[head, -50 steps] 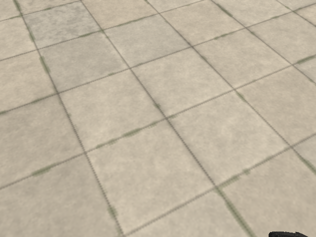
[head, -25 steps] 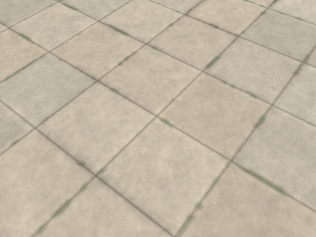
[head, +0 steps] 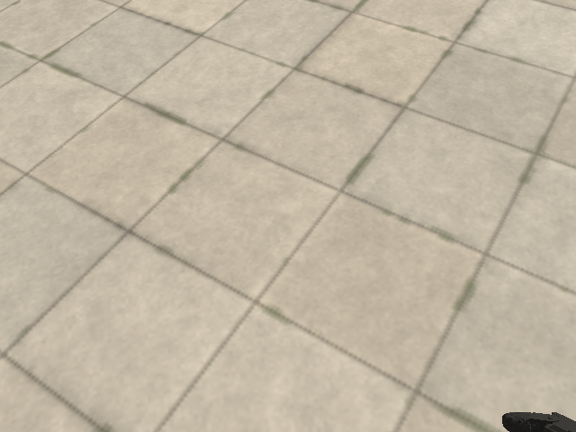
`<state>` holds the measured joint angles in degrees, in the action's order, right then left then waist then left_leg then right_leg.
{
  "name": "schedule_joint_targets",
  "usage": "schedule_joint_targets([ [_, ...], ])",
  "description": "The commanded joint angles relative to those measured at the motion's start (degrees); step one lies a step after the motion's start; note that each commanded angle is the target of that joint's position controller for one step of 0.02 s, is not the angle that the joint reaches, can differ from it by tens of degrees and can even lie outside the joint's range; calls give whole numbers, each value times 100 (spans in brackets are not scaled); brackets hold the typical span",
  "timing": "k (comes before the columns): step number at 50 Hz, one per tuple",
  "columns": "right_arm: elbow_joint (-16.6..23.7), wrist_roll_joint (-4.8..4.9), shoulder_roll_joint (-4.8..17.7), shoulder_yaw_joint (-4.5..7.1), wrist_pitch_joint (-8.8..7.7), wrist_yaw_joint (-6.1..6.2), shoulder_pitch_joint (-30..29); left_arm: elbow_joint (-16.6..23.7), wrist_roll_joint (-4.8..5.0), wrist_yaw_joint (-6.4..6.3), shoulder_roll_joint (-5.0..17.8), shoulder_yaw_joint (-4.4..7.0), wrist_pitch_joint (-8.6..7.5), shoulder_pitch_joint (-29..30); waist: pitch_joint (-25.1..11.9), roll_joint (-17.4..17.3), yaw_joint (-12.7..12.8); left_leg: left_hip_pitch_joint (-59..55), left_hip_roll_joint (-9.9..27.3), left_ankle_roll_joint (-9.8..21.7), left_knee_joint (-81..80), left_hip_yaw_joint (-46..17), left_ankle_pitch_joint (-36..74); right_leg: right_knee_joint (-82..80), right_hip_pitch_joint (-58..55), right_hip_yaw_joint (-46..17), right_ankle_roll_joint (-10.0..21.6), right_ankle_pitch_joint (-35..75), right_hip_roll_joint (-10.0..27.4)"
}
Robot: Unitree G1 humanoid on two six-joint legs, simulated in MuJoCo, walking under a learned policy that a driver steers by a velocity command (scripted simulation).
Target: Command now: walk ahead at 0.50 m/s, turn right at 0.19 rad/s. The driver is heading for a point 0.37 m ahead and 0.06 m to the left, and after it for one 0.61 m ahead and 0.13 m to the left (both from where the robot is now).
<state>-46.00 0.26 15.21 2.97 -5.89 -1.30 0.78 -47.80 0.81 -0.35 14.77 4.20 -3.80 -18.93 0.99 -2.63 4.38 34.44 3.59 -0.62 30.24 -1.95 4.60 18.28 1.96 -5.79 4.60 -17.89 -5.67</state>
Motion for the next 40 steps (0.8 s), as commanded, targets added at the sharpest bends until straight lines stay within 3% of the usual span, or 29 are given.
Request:
schedule_joint_targets([
  [1, 565, 17, 595, 111, -169, -78, -694, 63, -5, -59, 929, 225, 24, -424, 172, 802, 36, 79, -103, 230, -242, 84, -452, -77, -322, -951, 698, 2359, 1792],
  [3, 421, 10, 766, 191, -204, -81, -78, 99, -8, -78, 1002, 237, 72, -247, -133, 926, -346, -792, -342, 451, -418, 313, -767, 539, -440, -827, 544, 3854, 1688],
  [4, 193, -26, 969, 293, -214, -59, 707, 152, -24, -69, 919, 192, 82, -128, -679, 844, -730, -1955, -330, 651, -390, 311, -517, 1407, -195, -584, 404, 4444, 1389],
  [5, 32, -103, 1272, 366, -210, -29, 1744, 288, -100, -64, 718, 93, 79, -53, -1521, 394, -1142, -3617, 561, 1045, -175, -686, -377, 2967, 794, -329, 211, 3302, 1018],
  [6, -191, -89, 1634, 480, -146, -56, 2301, 275, -4, -17, 179, -51, -28, -958, -2275, -1336, -827, -5677, 1821, 1997, -628, -3283, -1513, 5076, 3047, 35, -254, -404, 56],
  [7, -225, 80, 1089, 338, -114, -73, 2305, 216, 73, -3, 610, -5, -101, -706, -2075, -1080, -1034, -5708, 1849, 1930, -1240, -4088, -2752, 5694, 3897, -444, -229, -1472, 198],
  [8, -130, 90, 827, 254, -89, -48, 1854, 393, 148, 15, 916, 74, -147, -70, -1119, -585, -1059, -4947, 1647, 1637, -1358, -3279, -2916, 5815, 4295, -358, -195, -1027, 504],
  [9, -30, 8, 740, 208, -51, -27, 1455, 499, 116, 3, 877, 54, -170, 319, -670, -85, -916, -4128, 1429, 1479, -1470, -2625, -2468, 5591, 4160, -111, -184, -541, 800],
  [10, -5, -46, 624, 160, -41, -33, 1216, 548, 20, -4, 824, 74, -173, 502, -293, 66, -765, -3435, 1234, 1454, -1628, -2192, -1880, 5199, 4014, -12, -212, -254, 976],
  [11, 2, -107, 547, 119, -61, -31, 1124, 542, -18, -4, 774, 99, -145, 409, -257, -73, -583, -3049, 1080, 1404, -1739, -1886, -1418, 4928, 3679, -19, -216, -62, 1141],
  [14, -93, -39, 653, 131, -89, -22, 1192, 531, -23, -8, 496, 45, -47, 269, -214, -207, -418, -2615, 953, 1483, -2054, -1303, -673, 4269, 3448, 144, -341, 68, 1285],
  [16, -152, -19, 841, 182, -73, 33, 1300, 666, -61, -17, 432, 5, -29, 633, -118, -112, -474, -2572, 944, 1513, -2217, -1014, -321, 3661, 3647, 235, -467, 559, 1343],
  [20, -279, 67, 926, 198, 7, 95, 1631, 856, -69, 31, 298, -67, -85, 1419, 21, -42, -713, -2490, 600, 1253, -2245, -441, -114, 2149, 3324, 411, -541, 1890, 1160],
  [25, -461, 136, 986, 216, 154, 134, 2156, 1103, 10, 166, 388, -70, -204, 2189, 164, -142, -917, -2930, 790, 1173, -1810, -736, -332, 1161, 3025, 412, -550, 2040, 839],
  [27, -465, 139, 1068, 253, 213, 174, 2132, 1103, 15, 202, 565, -12, -265, 2063, 98, -264, -736, -3138, 936, 1064, -1498, -984, -306, 904, 2687, 347, -449, 1681, 788],
  [28, -452, 136, 1107, 269, 238, 186, 2054, 1033, 14, 195, 662, 34, -290, 1780, -22, -321, -534, -3112, 921, 991, -1216, -1003, -41, 764, 2226, 413, -364, 1546, 731],
  [29, -423, 120, 1023, 236, 244, 190, 2007, 849, -14, 157, 867, 143, -305, 1152, -389, -269, -217, -2939, 675, 850, -570, -854, 481, 639, 1270, 488, -208, 1494, 681],
  [30, -291, 44, 742, 133, 223, 178, 1902, 687, -118, 103, 1188, 259, -321, 209, -1156, -31, 215, -2175, 337, 643, 781, -617, 34, 968, -276, -19, 110, 1638, 1302],
  [31, -143, 0, 165, -29, 127, 167, 2488, 591, -183, 56, 1727, 396, -242, -487, -2125, 1281, 170, -126, -454, 224, 2919, -15, -2152, 983, -2528, -1976, 834, 1370, 2771],
  [32, -108, 136, 344, -14, 45, 146, 2551, 524, -134, 73, 1449, 327, -183, -644, -2518, 1942, 194, 755, -494, 188, 3945, -434, -3933, 196, -2625, -3512, 1161, 236, 3160],
  [33, -56, 259, 875, 145, 53, 152, 2085, 555, -94, 60, 1039, 205, -174, -302, -1553, 1290, 214, 1171, -157, 218, 4372, -539, -3564, 4, -1878, -2790, 892, -372, 2893],
  [35, 57, 177, 818, 183, 152, 174, 1618, 574, -93, 74, 630, 59, -180, 455, -534, 856, -91, 955, 236, 209, 4105, -327, -2698, -399, -314, -1480, 627, 75, 2439],
  [37, 52, 147, 594, 200, 309, 175, 1744, 525, -163, 103, 482, 27, -240, 886, -113, 1015, -422, 316, 416, 149, 3714, -368, -2321, -772, 696, -664, 553, 980, 2143],
  [40, 161, 53, 364, 170, 422, 209, 1723, 358, -197, 92, 682, 100, -311, 954, -37, 755, -648, 72, 261, -22, 3060, -299, -2060, -733, 1043, 200, 727, 3497, 2104],
])
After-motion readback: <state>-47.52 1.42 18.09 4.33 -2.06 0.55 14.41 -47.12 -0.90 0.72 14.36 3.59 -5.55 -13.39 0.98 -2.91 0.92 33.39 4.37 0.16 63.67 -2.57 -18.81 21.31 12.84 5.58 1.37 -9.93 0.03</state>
